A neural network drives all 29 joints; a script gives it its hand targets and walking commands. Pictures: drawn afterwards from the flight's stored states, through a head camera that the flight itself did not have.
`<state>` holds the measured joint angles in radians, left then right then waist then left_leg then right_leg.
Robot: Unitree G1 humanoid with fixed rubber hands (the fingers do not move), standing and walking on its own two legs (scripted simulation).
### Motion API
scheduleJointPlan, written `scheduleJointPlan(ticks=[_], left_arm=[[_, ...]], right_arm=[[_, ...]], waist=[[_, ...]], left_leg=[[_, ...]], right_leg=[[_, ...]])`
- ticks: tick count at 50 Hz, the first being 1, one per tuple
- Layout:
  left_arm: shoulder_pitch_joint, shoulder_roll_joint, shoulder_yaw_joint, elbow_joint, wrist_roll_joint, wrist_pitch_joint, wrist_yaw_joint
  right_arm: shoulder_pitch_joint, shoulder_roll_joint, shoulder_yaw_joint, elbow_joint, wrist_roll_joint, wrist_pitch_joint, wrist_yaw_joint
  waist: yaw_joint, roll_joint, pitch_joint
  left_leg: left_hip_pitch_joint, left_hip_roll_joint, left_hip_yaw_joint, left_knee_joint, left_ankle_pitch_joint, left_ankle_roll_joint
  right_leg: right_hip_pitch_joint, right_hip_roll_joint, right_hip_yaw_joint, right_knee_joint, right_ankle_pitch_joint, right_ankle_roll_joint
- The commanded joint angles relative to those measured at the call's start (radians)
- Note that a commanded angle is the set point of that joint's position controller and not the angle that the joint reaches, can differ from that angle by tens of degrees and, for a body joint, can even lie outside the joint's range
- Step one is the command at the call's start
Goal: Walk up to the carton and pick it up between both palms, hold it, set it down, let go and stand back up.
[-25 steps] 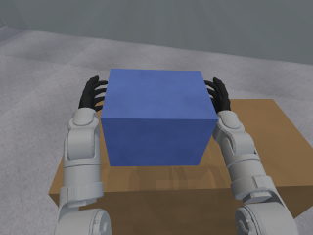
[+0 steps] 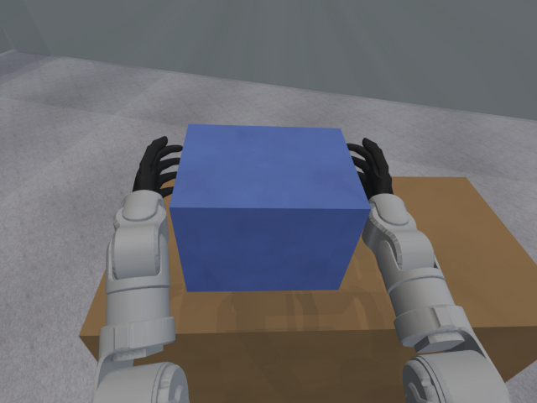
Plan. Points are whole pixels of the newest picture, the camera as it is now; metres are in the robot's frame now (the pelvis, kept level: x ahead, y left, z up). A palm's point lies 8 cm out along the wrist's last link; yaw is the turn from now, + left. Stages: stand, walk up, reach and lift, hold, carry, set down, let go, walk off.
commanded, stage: hold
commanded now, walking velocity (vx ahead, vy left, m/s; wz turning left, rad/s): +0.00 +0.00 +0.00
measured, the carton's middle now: (264, 208) +0.37 +0.01 +0.14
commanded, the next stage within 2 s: none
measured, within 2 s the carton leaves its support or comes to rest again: neither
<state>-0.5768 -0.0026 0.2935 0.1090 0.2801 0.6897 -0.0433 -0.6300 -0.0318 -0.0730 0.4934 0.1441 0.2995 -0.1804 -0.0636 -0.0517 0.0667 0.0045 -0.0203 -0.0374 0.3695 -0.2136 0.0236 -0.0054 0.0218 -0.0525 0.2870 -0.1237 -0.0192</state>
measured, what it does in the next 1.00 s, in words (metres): stands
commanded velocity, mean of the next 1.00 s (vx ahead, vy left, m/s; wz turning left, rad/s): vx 0.00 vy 0.00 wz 0.00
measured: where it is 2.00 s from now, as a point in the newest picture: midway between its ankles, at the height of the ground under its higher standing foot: outside the picture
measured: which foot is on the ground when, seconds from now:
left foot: down 0.00-1.00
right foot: down 0.00-1.00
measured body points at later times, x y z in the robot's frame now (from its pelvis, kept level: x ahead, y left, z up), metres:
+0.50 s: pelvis +0.00 +0.01 +0.00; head -0.03 +0.03 +0.45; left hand +0.38 +0.17 +0.18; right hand +0.37 -0.16 +0.17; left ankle +0.00 +0.10 -0.75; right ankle +0.03 -0.11 -0.75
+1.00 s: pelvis +0.00 +0.00 +0.00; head -0.03 +0.03 +0.45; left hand +0.38 +0.17 +0.18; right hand +0.38 -0.15 +0.17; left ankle +0.00 +0.10 -0.75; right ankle +0.03 -0.11 -0.75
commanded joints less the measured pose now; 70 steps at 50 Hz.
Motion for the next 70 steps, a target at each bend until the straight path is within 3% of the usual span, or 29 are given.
scheduleJointPlan(ticks=[1,4,8,9,10,14,15,18,23,26,29,31,36,38,44,45,46,47,50,54,55,57,62,63,64,67,70], left_arm=[[-0.637,-0.549,-0.533,-0.105,-0.155,-0.071,-0.132],[-0.643,-0.545,-0.520,-0.085,-0.158,-0.073,-0.136],[-0.641,-0.560,-0.552,-0.123,-0.176,-0.084,-0.122],[-0.616,-0.552,-0.551,-0.118,-0.168,-0.080,-0.118],[-0.611,-0.538,-0.519,-0.074,-0.149,-0.072,-0.119],[-0.637,-0.545,-0.540,-0.100,-0.161,-0.073,-0.108],[-0.626,-0.560,-0.547,-0.125,-0.167,-0.072,-0.105],[-0.666,-0.569,-0.561,-0.148,-0.179,-0.080,-0.101],[-0.617,-0.543,-0.507,-0.075,-0.139,-0.064,-0.111],[-0.633,-0.552,-0.532,-0.129,-0.153,-0.064,-0.107],[-0.627,-0.552,-0.539,-0.128,-0.164,-0.065,-0.106],[-0.643,-0.544,-0.534,-0.112,-0.159,-0.068,-0.110],[-0.633,-0.541,-0.499,-0.040,-0.141,-0.065,-0.119],[-0.631,-0.543,-0.497,-0.075,-0.145,-0.068,-0.124],[-0.659,-0.549,-0.524,-0.116,-0.158,-0.079,-0.116],[-0.660,-0.534,-0.503,-0.066,-0.150,-0.077,-0.117],[-0.654,-0.553,-0.528,-0.124,-0.168,-0.084,-0.113],[-0.656,-0.536,-0.513,-0.088,-0.157,-0.081,-0.115],[-0.678,-0.550,-0.535,-0.094,-0.170,-0.083,-0.112],[-0.659,-0.551,-0.525,-0.092,-0.165,-0.083,-0.107],[-0.640,-0.555,-0.527,-0.106,-0.153,-0.078,-0.106],[-0.628,-0.547,-0.502,-0.084,-0.144,-0.064,-0.117],[-0.621,-0.538,-0.499,-0.062,-0.139,-0.065,-0.128],[-0.647,-0.545,-0.518,-0.086,-0.155,-0.069,-0.128],[-0.653,-0.537,-0.499,-0.061,-0.140,-0.067,-0.128],[-0.690,-0.545,-0.513,-0.079,-0.153,-0.074,-0.123],[-0.656,-0.568,-0.538,-0.102,-0.161,-0.077,-0.113]], right_arm=[[-0.738,0.552,0.412,-0.329,0.080,-0.064,0.098],[-0.741,0.553,0.392,-0.321,0.062,-0.065,0.100],[-0.773,0.557,0.430,-0.381,0.086,-0.081,0.107],[-0.741,0.543,0.432,-0.365,0.088,-0.078,0.104],[-0.736,0.523,0.409,-0.321,0.075,-0.068,0.106],[-0.751,0.519,0.399,-0.316,0.081,-0.081,0.117],[-0.760,0.533,0.420,-0.352,0.087,-0.086,0.118],[-0.764,0.546,0.419,-0.351,0.091,-0.087,0.122],[-0.744,0.535,0.403,-0.307,0.074,-0.074,0.116],[-0.760,0.541,0.413,-0.341,0.088,-0.081,0.117],[-0.766,0.543,0.429,-0.358,0.100,-0.080,0.113],[-0.748,0.552,0.412,-0.330,0.082,-0.069,0.110],[-0.755,0.544,0.374,-0.280,0.051,-0.070,0.116],[-0.748,0.552,0.385,-0.301,0.061,-0.077,0.113],[-0.778,0.556,0.418,-0.332,0.086,-0.081,0.108],[-0.778,0.547,0.407,-0.307,0.071,-0.077,0.109],[-0.787,0.565,0.429,-0.359,0.086,-0.088,0.109],[-0.754,0.544,0.403,-0.304,0.073,-0.076,0.108],[-0.775,0.548,0.395,-0.323,0.067,-0.082,0.114],[-0.765,0.546,0.412,-0.318,0.078,-0.081,0.114],[-0.727,0.541,0.405,-0.287,0.077,-0.073,0.114],[-0.753,0.542,0.402,-0.306,0.073,-0.075,0.110],[-0.749,0.552,0.403,-0.308,0.071,-0.067,0.100],[-0.770,0.551,0.404,-0.334,0.075,-0.075,0.102],[-0.758,0.541,0.387,-0.286,0.064,-0.067,0.106],[-0.786,0.545,0.389,-0.301,0.068,-0.076,0.114],[-0.784,0.553,0.405,-0.347,0.077,-0.091,0.115]], waist=[[-0.034,0.108,-0.437],[-0.037,0.086,-0.411],[-0.023,0.097,-0.497],[-0.030,0.101,-0.489],[-0.025,0.093,-0.431],[-0.018,0.108,-0.437],[-0.008,0.102,-0.476],[-0.018,0.109,-0.489],[-0.007,0.082,-0.415],[-0.008,0.104,-0.459],[-0.012,0.086,-0.475],[-0.027,0.080,-0.434],[-0.019,0.081,-0.382],[-0.018,0.069,-0.421],[-0.012,0.105,-0.481],[-0.009,0.090,-0.441],[-0.004,0.086,-0.510],[-0.023,0.089,-0.454],[-0.026,0.095,-0.469],[-0.012,0.096,-0.482],[-0.022,0.107,-0.452],[-0.010,0.080,-0.437],[-0.021,0.066,-0.396],[-0.022,0.075,-0.434],[-0.023,0.088,-0.386],[-0.016,0.094,-0.414],[-0.019,0.105,-0.479]], left_leg=[[-0.015,-0.013,0.041,-0.049,0.305,-0.066],[-0.040,-0.013,0.045,-0.061,0.254,-0.058],[0.009,-0.012,0.038,-0.034,0.341,-0.065],[0.026,-0.007,0.034,-0.031,0.365,-0.070],[0.016,-0.002,0.034,-0.048,0.318,-0.068],[0.037,0.006,0.034,-0.034,0.365,-0.077],[0.049,0.003,0.036,-0.026,0.385,-0.071],[0.034,0.002,0.035,-0.029,0.376,-0.072],[-0.003,-0.005,0.045,-0.053,0.291,-0.054],[0.004,-0.001,0.040,-0.044,0.322,-0.063],[0.022,-0.003,0.038,-0.032,0.360,-0.064],[-0.003,-0.007,0.042,-0.046,0.305,-0.058],[-0.051,-0.007,0.050,-0.079,0.201,-0.045],[-0.033,-0.007,0.053,-0.069,0.257,-0.051],[-0.005,-0.011,0.049,-0.038,0.335,-0.063],[-0.016,-0.011,0.050,-0.046,0.295,-0.055],[-0.005,-0.010,0.044,-0.034,0.338,-0.055],[-0.009,-0.007,0.045,-0.044,0.314,-0.057],[0.005,-0.005,0.040,-0.048,0.294,-0.058],[0.011,-0.006,0.044,-0.038,0.323,-0.055],[0.021,-0.002,0.042,-0.045,0.333,-0.063],[-0.001,-0.008,0.049,-0.049,0.299,-0.054],[-0.028,-0.012,0.049,-0.055,0.271,-0.048],[-0.023,-0.011,0.047,-0.055,0.266,-0.052],[-0.024,-0.008,0.046,-0.062,0.258,-0.054],[-0.005,-0.005,0.049,-0.056,0.280,-0.058],[0.031,0.001,0.042,-0.031,0.360,-0.065]], right_leg=[[0.194,0.020,-0.020,-0.004,0.210,0.040],[0.166,0.016,-0.024,-0.015,0.146,0.044],[0.175,0.024,-0.027,-0.006,0.195,0.036],[0.172,0.025,-0.026,-0.004,0.211,0.034],[0.148,0.024,-0.026,-0.018,0.146,0.033],[0.115,0.034,-0.032,-0.020,0.112,0.024],[0.134,0.037,-0.030,-0.016,0.133,0.024],[0.135,0.033,-0.026,-0.013,0.141,0.025],[0.154,0.021,-0.018,-0.024,0.127,0.030],[0.166,0.025,-0.020,-0.009,0.148,0.027],[0.168,0.028,-0.019,-0.008,0.182,0.030],[0.160,0.022,-0.018,-0.015,0.155,0.036],[0.153,0.014,-0.018,-0.025,0.091,0.032],[0.182,0.019,-0.018,-0.017,0.141,0.038],[0.182,0.023,-0.023,0.000,0.193,0.039],[0.167,0.020,-0.024,-0.012,0.155,0.040],[0.189,0.025,-0.022,0.003,0.200,0.040],[0.170,0.022,-0.021,-0.005,0.171,0.039],[0.144,0.024,-0.026,-0.012,0.122,0.035],[0.164,0.025,-0.022,-0.009,0.160,0.032],[0.159,0.029,-0.025,-0.007,0.162,0.028],[0.167,0.024,-0.025,-0.016,0.143,0.037],[0.177,0.020,-0.021,-0.016,0.158,0.042],[0.171,0.022,-0.024,-0.008,0.145,0.040],[0.153,0.021,-0.025,-0.019,0.117,0.035],[0.128,0.024,-0.031,-0.022,0.092,0.032],[0.149,0.030,-0.029,-0.007,0.157,0.029]])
